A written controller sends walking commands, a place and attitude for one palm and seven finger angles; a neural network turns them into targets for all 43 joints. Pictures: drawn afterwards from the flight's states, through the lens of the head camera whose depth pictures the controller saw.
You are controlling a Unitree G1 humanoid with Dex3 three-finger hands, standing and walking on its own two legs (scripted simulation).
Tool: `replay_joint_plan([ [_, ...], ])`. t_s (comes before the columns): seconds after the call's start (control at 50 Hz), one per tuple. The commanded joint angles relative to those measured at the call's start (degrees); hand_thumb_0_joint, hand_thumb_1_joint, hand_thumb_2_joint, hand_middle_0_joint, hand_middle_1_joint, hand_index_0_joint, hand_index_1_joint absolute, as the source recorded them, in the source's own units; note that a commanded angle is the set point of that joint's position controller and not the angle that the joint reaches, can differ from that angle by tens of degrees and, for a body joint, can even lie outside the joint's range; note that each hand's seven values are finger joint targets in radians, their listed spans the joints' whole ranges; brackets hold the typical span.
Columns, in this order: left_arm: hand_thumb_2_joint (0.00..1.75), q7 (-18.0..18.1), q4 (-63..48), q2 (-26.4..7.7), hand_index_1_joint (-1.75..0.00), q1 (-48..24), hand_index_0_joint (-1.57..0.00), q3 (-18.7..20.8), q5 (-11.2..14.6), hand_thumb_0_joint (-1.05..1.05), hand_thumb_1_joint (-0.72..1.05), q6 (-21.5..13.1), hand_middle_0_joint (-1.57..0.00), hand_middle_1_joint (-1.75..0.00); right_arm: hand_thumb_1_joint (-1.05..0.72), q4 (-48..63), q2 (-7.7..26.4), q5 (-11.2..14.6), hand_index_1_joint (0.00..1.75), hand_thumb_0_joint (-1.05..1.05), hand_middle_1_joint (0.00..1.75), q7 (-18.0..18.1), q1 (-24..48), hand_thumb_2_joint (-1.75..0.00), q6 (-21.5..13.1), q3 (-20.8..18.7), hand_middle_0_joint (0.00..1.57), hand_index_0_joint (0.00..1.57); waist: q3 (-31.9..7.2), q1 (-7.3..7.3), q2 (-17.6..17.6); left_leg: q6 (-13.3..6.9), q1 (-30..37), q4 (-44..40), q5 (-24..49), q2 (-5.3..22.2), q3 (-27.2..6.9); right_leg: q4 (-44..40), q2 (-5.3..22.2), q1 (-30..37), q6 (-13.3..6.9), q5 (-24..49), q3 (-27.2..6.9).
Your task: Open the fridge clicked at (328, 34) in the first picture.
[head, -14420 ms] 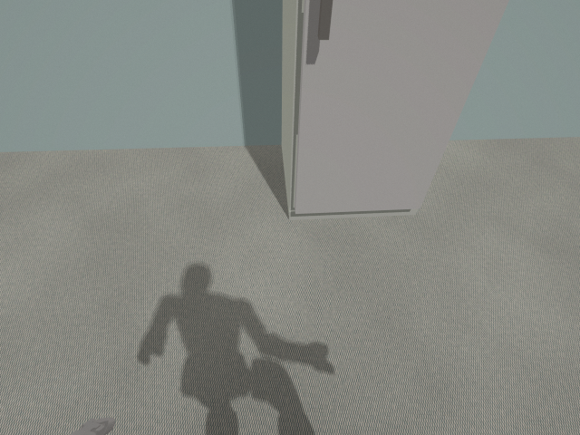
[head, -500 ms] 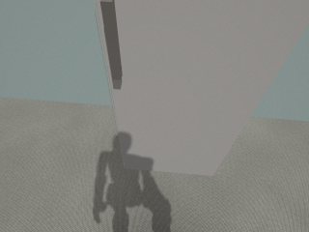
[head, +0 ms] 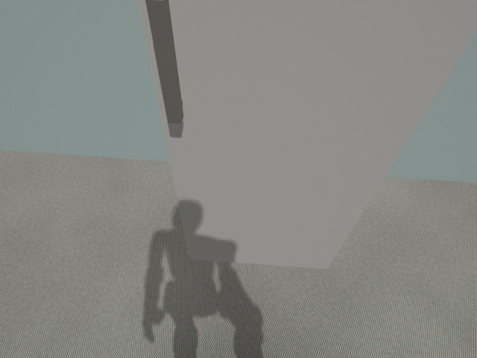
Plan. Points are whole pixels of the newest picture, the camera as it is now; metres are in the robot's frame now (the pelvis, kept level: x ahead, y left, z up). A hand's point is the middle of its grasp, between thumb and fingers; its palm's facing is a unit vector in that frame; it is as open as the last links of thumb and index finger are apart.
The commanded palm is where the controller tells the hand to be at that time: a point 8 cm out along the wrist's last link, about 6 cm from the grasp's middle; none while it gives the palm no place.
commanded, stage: shuffle to correct the standing spot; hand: left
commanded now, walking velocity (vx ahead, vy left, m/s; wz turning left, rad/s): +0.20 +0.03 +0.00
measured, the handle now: (170, 62) +0.57 +0.18 +0.21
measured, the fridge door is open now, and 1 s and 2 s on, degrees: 0 0 0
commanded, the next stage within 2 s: come to a stop and stand still in 0.32 s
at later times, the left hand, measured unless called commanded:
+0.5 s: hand out of the picture +0.10 +0.20 -0.18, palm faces +0.00 -0.99 -0.17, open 7.3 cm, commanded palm none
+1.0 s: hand out of the picture +0.15 +0.23 -0.19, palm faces +0.12 -0.98 -0.17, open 7.2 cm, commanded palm none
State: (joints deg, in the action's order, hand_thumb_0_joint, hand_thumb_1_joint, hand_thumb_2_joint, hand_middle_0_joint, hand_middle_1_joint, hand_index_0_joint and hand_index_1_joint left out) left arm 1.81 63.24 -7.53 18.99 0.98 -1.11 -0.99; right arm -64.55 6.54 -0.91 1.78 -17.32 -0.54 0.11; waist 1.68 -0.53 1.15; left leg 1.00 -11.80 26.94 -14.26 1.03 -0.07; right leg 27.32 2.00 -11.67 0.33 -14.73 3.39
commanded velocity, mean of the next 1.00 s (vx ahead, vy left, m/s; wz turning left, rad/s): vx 0.02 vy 0.00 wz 0.00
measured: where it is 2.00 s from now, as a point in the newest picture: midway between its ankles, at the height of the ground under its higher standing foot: outside the picture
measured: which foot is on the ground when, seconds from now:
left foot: down 0.00-0.60, up 0.62-0.82, down 0.84-1.00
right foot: down 0.00-0.28, up 0.30-0.56, down 0.58-0.86, up 0.88-1.00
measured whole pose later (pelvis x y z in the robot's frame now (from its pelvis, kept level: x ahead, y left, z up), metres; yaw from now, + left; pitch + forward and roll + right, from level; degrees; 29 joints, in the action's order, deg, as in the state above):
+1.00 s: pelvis +0.10 +0.04 +0.00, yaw +3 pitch +0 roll +0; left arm 1.7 57.8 -10.8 11.9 4.3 -1.7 2.5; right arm -58.4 7.1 -1.7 2.7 -13.1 -0.8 -2.3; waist 1.0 -0.5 4.1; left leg -3.7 -13.7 29.7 -16.0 0.0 8.3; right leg 52.5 2.4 -23.0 0.5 -22.6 0.6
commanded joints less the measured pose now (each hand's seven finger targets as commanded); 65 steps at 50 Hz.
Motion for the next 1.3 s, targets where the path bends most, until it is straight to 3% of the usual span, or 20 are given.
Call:
replay_joint_plan([
  [0.0, 0.9, 0.2, -0.9, -4.6, -0.3, 5.5, -0.2, 0.8, 0.0, 0.0, 0.9, -0.3, -0.2, -0.3, -0.9, 1.2, 4.5, -0.1, 0.3, 0.0, 0.3, 0.0, -4.2, -0.9, -0.7, -0.8, 0.2, 0.2, 2.7, -0.41, 0.3, -1.5, -4.1, -4.0, 0.0, 2.9, -1.5, -6.3, 4.6, -0.1, -2.2, -3.8, -4.9],
  [0.14, 0.9, -0.2, -1.8, -7.6, -0.3, 7.4, -0.2, 2.9, -0.2, 0.0, 0.9, 0.3, -0.2, -0.3, -0.9, 3.4, 3.1, -0.8, 0.3, 0.0, 0.3, -0.9, -3.4, -0.9, -0.1, -1.3, 0.2, 0.2, 7.7, -1.26, 7.9, -1.4, -10.5, 8.5, -8.2, 0.1, 4.2, -14.4, 11.1, -4.5, -6.5, -25.6, -14.2],
  [0.2, 0.9, -0.4, -2.3, -7.1, -0.3, 6.2, -0.2, 3.2, -0.4, 0.0, 0.9, -0.1, -0.2, -0.3, -0.9, 3.2, 2.7, -0.7, 0.3, 0.0, 0.3, -1.2, -5.8, -0.9, -0.8, -1.3, 0.2, 0.2, 7.8, 0.42, 3.3, -1.6, -5.4, 4.2, -6.8, 1.1, 4.6, -10.0, 9.9, -7.5, -6.7, -20.8, -10.6],
  [0.24, 0.9, -0.8, -2.9, -4.9, -0.3, 4.3, -0.2, 2.8, -0.4, 0.0, 0.9, -0.2, -0.2, -0.3, -0.9, 1.2, 4.7, -0.5, 0.3, 0.0, 0.3, -0.8, -11.4, -0.9, -1.6, -1.6, 0.2, 0.2, 7.5, 2.23, -7.2, -3.2, 0.3, -3.5, -4.1, 4.6, -2.4, 1.8, 3.5, -11.0, -4.1, -13.3, -2.8],
  [0.26, 0.9, -1.0, -3.6, -3.0, -0.3, 3.2, -0.2, 2.3, -0.5, 0.0, 0.9, -0.4, -0.2, -0.3, -0.9, -0.6, 7.7, -0.6, 0.3, 0.0, 0.3, -0.5, -15.7, -0.9, -2.0, -2.2, 0.2, 0.2, 6.3, 3.62, -16.9, -6.9, 4.9, -9.1, -1.6, 11.6, -12.6, 13.5, -0.4, -15.8, -2.3, -10.9, 3.3],
  [0.3, 0.9, -0.9, -6.0, -2.9, -0.3, -2.1, -0.2, 1.8, -0.9, 0.0, 0.9, -1.1, -0.2, -0.3, -0.9, -1.6, 7.8, -0.8, 0.3, 0.0, 0.3, 0.7, -19.6, -0.9, -2.3, -1.8, 0.2, 0.2, 8.8, 5.17, -16.7, -14.6, 12.3, -12.0, 18.3, 18.6, -21.7, 30.7, 0.0, -29.2, -2.0, -17.9, 1.3],
  [0.36, 0.9, -1.9, -6.2, -1.6, -0.3, -3.7, -0.2, 2.0, -0.5, 0.0, 0.9, -1.8, -0.2, -0.3, -0.9, -0.4, 6.3, -0.8, 0.3, 0.0, 0.3, 0.7, -15.5, -0.9, -3.4, -1.4, 0.2, 0.2, 7.7, 3.03, -7.4, -14.7, 10.0, -9.8, 28.7, 17.3, -14.6, 31.6, 2.8, -27.2, -2.0, -14.3, -0.2],
  [0.5, 0.9, -1.5, -5.4, -0.5, -0.3, -2.2, -0.2, 1.9, 0.1, 0.0, 0.9, -0.8, -0.2, -0.3, -0.9, -0.1, 6.6, -0.5, 0.3, 0.0, 0.3, 1.5, -11.5, -0.9, -2.6, -1.6, 0.2, 0.2, 1.3, -0.52, -7.1, -7.8, 4.6, -2.9, 38.9, 10.0, -3.7, 4.2, -0.2, -4.5, -0.8, 3.9, 2.8],
  [0.54, 0.9, -0.4, -3.5, -6.1, -0.3, 3.9, -0.2, 2.7, 0.2, 0.0, 0.9, -1.5, -0.2, -0.3, -0.9, 0.2, 5.5, 0.6, 0.3, 0.0, 0.3, 1.1, -11.9, -0.9, -2.6, -1.6, 0.2, 0.2, -5.1, -3.0, -0.1, -3.5, -2.1, 3.9, 26.3, 6.9, -2.5, -2.2, 4.6, 13.0, -1.1, 22.5, -2.7],
  [0.56, 0.9, 0.2, -3.2, -9.6, -0.3, 5.1, -0.2, 3.2, 0.2, 0.0, 0.9, -1.9, -0.2, -0.3, -0.9, 0.8, 3.6, 1.0, 0.3, 0.0, 0.3, 0.8, -13.1, -0.9, -2.4, -1.2, 0.2, 0.2, -9.1, -2.55, 7.1, -1.3, -8.9, 8.0, 8.4, 3.3, -0.3, 1.1, 13.6, 21.2, -4.5, 43.7, -10.5],
  [0.6, 0.9, 0.5, -3.6, -12.0, -0.3, 3.2, -0.2, 3.2, 0.1, 0.0, 0.9, -1.2, -0.2, -0.3, -0.9, 0.7, 2.9, 1.3, 0.3, 0.0, 0.3, 1.2, -14.7, -0.9, -1.3, -2.6, 0.2, 0.2, -6.8, -0.62, 8.1, -0.4, -9.5, 15.6, -18.8, -0.1, 0.4, 1.5, 22.5, 15.4, -11.7, 61.1, -10.9],
  [0.64, 0.9, 1.1, -4.4, -9.5, -0.3, -0.3, -0.2, 3.1, -0.1, 0.0, 0.9, -0.9, -0.2, -0.3, -0.9, 0.7, 1.5, 1.0, 0.3, 0.0, 0.3, 1.2, -11.0, -0.9, 0.2, -2.4, 0.2, 0.2, -4.5, -1.18, 14.2, 0.1, -9.2, 23.3, -21.1, 1.7, 1.2, -0.6, 20.7, 8.2, -13.1, 57.3, -10.5],
  [0.78, 0.9, 0.9, -8.3, -9.5, -0.3, -9.0, -0.2, 4.0, -0.1, 0.0, 0.9, 1.8, -0.2, -0.3, -0.9, 1.0, 0.3, 0.1, 0.3, 0.0, 0.3, 0.0, -12.7, -0.9, 1.2, -3.0, 0.2, 0.2, -2.3, 3.21, 4.7, 0.7, 3.6, 5.5, 0.3, 0.9, 7.0, -0.4, 14.1, -10.8, -7.5, 15.1, -4.7],
  [0.8, 0.9, 0.6, -9.2, -7.7, -0.3, -9.3, -0.2, 3.6, 0.1, 0.0, 0.9, 2.5, -0.2, -0.3, -0.9, 1.7, 2.2, 0.0, 0.3, 0.0, 0.3, 0.0, -12.2, -0.9, 1.0, -3.2, 0.2, 0.2, -0.3, 3.2, -0.5, -0.2, 4.4, -0.4, 1.3, 3.3, 3.3, 3.5, 10.3, -14.6, -5.1, 4.9, -2.7],
  [0.82, 0.9, 0.2, -10.3, -4.6, -0.3, -9.0, -0.2, 3.2, 0.5, 0.0, 0.9, 3.2, -0.2, -0.3, -0.9, 3.8, 6.1, -0.6, 0.3, 0.0, 0.3, 0.2, -9.6, -0.9, 0.4, -3.8, 0.2, 0.2, 1.9, 2.61, -14.0, -4.6, -1.9, -9.6, 1.7, 13.1, -9.9, 10.9, 3.3, -16.5, -1.0, -8.4, 1.5],
  [0.84, 0.9, 0.3, -10.9, -3.7, -0.3, -9.3, -0.2, 3.5, 0.4, 0.0, 0.9, 3.5, -0.2, -0.3, -0.9, 6.4, 8.6, -1.2, 0.3, 0.0, 0.3, 0.3, -5.5, -0.9, 0.2, -4.2, 0.2, 0.2, 3.7, 2.41, -18.6, -9.4, -9.9, -16.7, -0.5, 19.1, -16.3, 22.2, 0.0, -13.5, -0.3, -14.8, 0.5],
  [0.92, 0.9, -0.3, -7.5, -3.8, -0.3, -4.0, -0.2, 3.1, -0.7, 0.0, 0.9, 3.0, -0.2, -0.3, -0.9, 8.4, 7.2, -0.8, 0.3, 0.0, 0.3, 0.9, 2.6, -0.9, -1.3, -3.2, 0.2, 0.2, 2.4, -1.03, -7.2, -9.7, -6.0, -13.1, 8.2, 14.6, -6.8, 29.4, 1.4, -13.2, 0.1, -7.8, -5.4],
  [1.06, 0.9, -0.4, -5.8, -2.8, -0.3, -3.4, -0.2, 1.3, -0.2, 0.0, 0.9, 1.7, -0.2, -0.3, -0.9, 5.9, 8.8, -0.7, 0.3, 0.0, 0.3, 0.6, -1.1, -0.9, -0.8, -3.7, 0.2, 0.2, -1.6, 1.98, -6.2, -10.1, 8.3, -7.4, 26.4, 15.1, -4.5, 5.0, 1.7, -7.7, 1.4, -9.3, -1.4],
  [1.16, 0.9, 0.2, -2.0, -6.0, -0.3, 2.6, -0.2, 0.7, 0.0, 0.0, 0.9, -0.2, -0.2, -0.3, -0.9, 5.3, 6.1, 0.5, 0.3, 0.0, 0.3, -0.1, 1.0, -0.9, -1.1, -2.6, 0.2, 0.2, -4.2, 1.01, -0.7, -2.6, 3.1, -3.1, 16.2, 7.0, 1.8, -5.0, 7.2, 3.8, -1.4, 21.6, -5.7],
  [1.28, 0.9, 0.2, -0.3, -4.6, -0.3, 2.6, -0.2, -0.3, 0.1, 0.0, 0.9, -0.3, -0.2, -0.3, -0.9, 2.2, 5.8, 0.2, 0.3, 0.0, 0.3, -0.2, 0.9, -0.9, -0.7, -1.9, 0.2, 0.2, 1.1, 0.94, 1.8, -2.1, 3.9, -6.4, 7.4, 6.5, 2.1, -7.8, 5.5, -1.3, -1.2, 9.4, -5.1],
])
